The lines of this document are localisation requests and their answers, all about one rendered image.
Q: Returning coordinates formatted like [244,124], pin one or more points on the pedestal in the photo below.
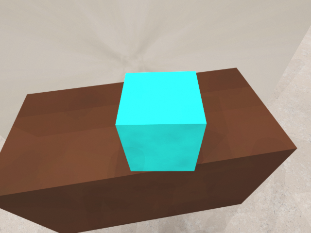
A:
[63,166]

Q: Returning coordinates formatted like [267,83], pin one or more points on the carton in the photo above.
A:
[161,121]

